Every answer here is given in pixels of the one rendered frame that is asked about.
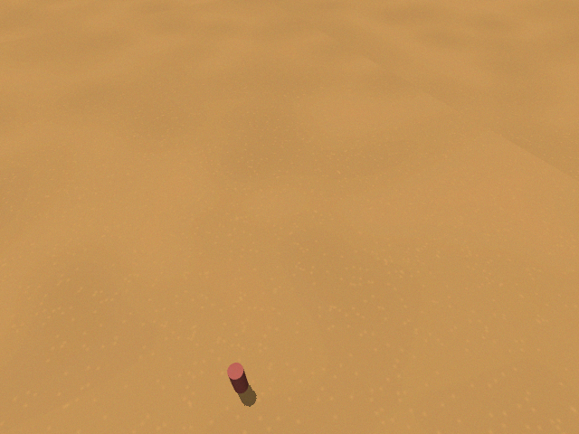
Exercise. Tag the can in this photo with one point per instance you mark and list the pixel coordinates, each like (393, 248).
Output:
(237, 377)

